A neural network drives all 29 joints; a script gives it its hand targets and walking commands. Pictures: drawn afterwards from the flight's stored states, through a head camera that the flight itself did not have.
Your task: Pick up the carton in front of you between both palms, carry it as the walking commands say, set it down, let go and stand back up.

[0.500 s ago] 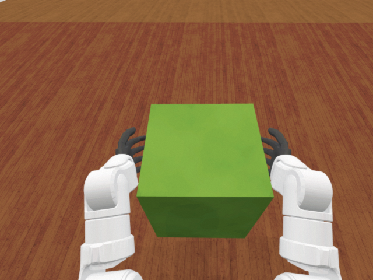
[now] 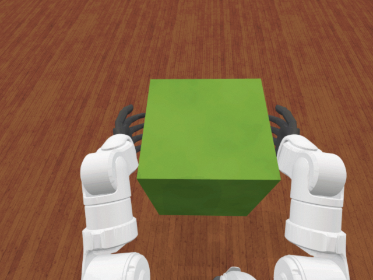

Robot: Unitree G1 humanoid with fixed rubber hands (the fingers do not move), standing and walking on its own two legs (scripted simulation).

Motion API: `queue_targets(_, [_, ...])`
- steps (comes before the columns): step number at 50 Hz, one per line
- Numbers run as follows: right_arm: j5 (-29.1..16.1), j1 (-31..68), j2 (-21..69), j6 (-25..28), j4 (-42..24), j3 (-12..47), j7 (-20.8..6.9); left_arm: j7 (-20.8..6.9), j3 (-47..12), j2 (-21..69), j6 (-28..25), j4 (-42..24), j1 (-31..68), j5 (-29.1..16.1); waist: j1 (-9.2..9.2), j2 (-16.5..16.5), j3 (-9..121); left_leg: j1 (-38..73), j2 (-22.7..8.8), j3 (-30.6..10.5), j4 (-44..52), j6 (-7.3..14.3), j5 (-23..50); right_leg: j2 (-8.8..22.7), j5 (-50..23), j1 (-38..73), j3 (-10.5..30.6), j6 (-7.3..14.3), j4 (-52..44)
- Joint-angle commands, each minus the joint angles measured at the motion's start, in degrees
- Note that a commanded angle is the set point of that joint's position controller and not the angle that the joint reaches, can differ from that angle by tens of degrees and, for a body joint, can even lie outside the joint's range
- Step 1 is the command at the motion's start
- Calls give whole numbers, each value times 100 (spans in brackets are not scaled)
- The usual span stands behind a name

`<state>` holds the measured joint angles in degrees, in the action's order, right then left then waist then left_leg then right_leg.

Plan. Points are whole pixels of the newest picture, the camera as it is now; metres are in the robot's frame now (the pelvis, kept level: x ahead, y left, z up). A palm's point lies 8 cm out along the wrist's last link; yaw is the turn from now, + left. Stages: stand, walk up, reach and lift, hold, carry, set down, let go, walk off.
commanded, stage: carry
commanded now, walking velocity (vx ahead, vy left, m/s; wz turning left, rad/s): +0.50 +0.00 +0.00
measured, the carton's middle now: (203, 155) +0.37 -0.02 +0.08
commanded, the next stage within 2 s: none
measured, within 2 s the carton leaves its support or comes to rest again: neither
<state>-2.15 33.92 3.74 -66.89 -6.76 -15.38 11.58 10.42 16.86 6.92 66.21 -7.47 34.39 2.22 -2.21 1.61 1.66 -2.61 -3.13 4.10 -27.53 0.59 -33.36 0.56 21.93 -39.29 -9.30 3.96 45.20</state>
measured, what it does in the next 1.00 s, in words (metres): climbs: left foot 0.04 m higher, then right foot 0.04 m higher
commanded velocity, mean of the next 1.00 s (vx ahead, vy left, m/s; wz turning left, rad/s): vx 0.50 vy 0.00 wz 0.00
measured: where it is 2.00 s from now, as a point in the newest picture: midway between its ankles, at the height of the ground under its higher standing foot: (195, 112)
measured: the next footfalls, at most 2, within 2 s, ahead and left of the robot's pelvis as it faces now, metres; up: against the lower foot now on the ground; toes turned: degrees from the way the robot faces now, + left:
left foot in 0.48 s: +0.49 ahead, +0.08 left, +0.08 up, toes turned +6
right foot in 0.92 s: +0.74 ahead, -0.14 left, +0.12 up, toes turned -8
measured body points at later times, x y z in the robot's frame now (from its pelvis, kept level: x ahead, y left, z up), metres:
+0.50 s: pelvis +0.31 -0.01 +0.04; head +0.32 -0.01 +0.49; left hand +0.67 +0.14 +0.20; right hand +0.66 -0.17 +0.19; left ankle +0.44 +0.07 -0.65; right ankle +0.15 -0.08 -0.67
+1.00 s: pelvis +0.61 -0.05 +0.09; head +0.62 -0.05 +0.54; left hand +0.96 +0.12 +0.23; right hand +0.98 -0.18 +0.23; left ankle +0.48 +0.07 -0.55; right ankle +0.69 -0.13 -0.61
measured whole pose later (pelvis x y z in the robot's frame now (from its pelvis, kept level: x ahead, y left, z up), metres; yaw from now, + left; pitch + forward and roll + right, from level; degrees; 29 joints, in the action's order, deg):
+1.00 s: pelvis +0.61 -0.05 +0.09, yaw +0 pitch +4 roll -1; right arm 0.8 35.6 4.3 -69.5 -4.2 -18.3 10.0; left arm 10.3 16.2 6.3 68.1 -2.3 36.6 2.5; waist 4.4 1.0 2.6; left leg -22.8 -1.8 -0.5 -66.7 1.0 -28.5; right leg 0.2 21.3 -32.0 -9.4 4.8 41.3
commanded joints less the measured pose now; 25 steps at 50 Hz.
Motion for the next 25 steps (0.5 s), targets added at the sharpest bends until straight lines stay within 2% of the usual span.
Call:
queue_targets(1, [-1224,3720,4264,115,-621,3587,-377,-89,-3254,3678,-13,-182,3005,-916,1130,-434,3243,-2070,-213,187,-3213,249,3466,179,620,5439,958,174,-1149])
queue_targets(2, [-1050,3540,4235,83,-674,3415,-366,-100,-3407,3726,-35,-238,3169,-1026,733,-2260,3612,-3514,816,-273,-4725,16,143,1958,1032,5920,4996,1056,-2557])
queue_targets(3, [-942,3839,4136,81,-695,3308,-316,-157,-3560,3983,-33,-326,3375,-1238,717,-1512,3377,-3815,611,-906,-5599,183,454,1927,873,5640,5470,1289,-2838])
queue_targets(4, [-845,3676,4212,99,-628,3205,-287,-228,-3842,4245,-64,-606,3718,-1516,693,-905,2929,-4106,448,-865,-6046,281,748,1816,-105,5089,4679,1292,-2400])
queue_targets(5, [-761,3644,4305,136,-630,3121,-269,-299,-4032,4440,-104,-801,4031,-1760,635,-339,2792,-4229,257,-783,-6057,313,874,1677,-1026,4774,3922,1145,-2033])
queue_targets(6, [-659,3602,4357,170,-637,3076,-256,-364,-4180,4600,-154,-992,4286,-1976,593,-208,2761,-4257,106,-786,-5881,326,988,1562,-1499,4542,3430,1004,-1944])
queue_targets(7, [-544,3502,4371,199,-657,3065,-234,-401,-4291,4684,-194,-1128,4395,-2116,531,-259,2830,-4158,-9,-788,-5644,320,1111,1455,-1409,4415,3054,903,-2001])
queue_targets(8, [-465,3544,4373,239,-727,3084,-222,-432,-4331,4721,-226,-1149,4451,-2189,510,-406,2854,-4205,-35,-735,-5446,309,1148,1416,-1325,4414,2863,880,-2072])
queue_targets(9, [-414,3506,4308,270,-795,3112,-208,-452,-4376,4713,-252,-1199,4430,-2250,513,-489,2862,-4323,-29,-644,-5349,293,1143,1411,-1369,4443,2723,923,-2116])
queue_targets(11, [-372,3397,4142,304,-923,3175,-168,-444,-4362,4549,-257,-1243,4252,-2279,523,-441,2809,-4655,-63,-497,-5086,247,1067,1449,-1508,4587,2515,1037,-2180])
queue_targets(14, [-370,3238,3826,237,-995,3219,-107,-355,-4161,4143,-176,-1115,3849,-2142,617,-473,2589,-5138,-152,-289,-4441,137,1277,1421,-1665,4873,2213,1131,-2359])
queue_targets(16, [-416,3164,3701,127,-899,3248,-109,-311,-3986,3923,-72,-902,3590,-1978,662,-484,2378,-5039,-112,-113,-3652,93,1456,1254,-2075,4848,1849,1078,-2409])
queue_targets(19, [-490,3180,3717,-47,-657,3283,-158,-295,-3740,3737,97,-556,3384,-1722,691,-742,2038,-4486,100,293,-2350,152,1783,1085,-3006,4729,1343,900,-2444])
queue_targets(21, [-509,3280,3826,-137,-448,3280,-191,-298,-3583,3715,184,-310,3332,-1560,653,-955,1878,-3825,370,699,-1653,247,1637,1024,-3832,4564,960,731,-2340])
queue_targets(22, [-518,3335,3893,-167,-331,3270,-204,-301,-3511,3732,212,-200,3316,-1478,502,-1109,1948,-3178,626,953,-1340,315,1459,983,-4915,4440,705,596,-1993])
queue_targets(23, [-550,3410,3977,-177,-246,3267,-218,-302,-3443,3744,232,-138,3308,-1410,221,-1235,2215,-2190,940,1229,-996,398,1469,934,-5908,4268,325,411,-1155])
queue_targets(24, [-584,3407,4038,-174,-153,3255,-228,-302,-3393,3760,241,-98,3322,-1329,-191,-1030,2792,-548,894,1078,-611,520,1865,846,-5616,3675,109,161,-146])
queue_targets(25, [-646,3417,4097,-156,-182,3267,-240,-297,-3333,3793,241,-138,3411,-1253,-459,-296,3376,1144,-163,-886,-288,915,526,589,-3687,2196,222,-85,1218])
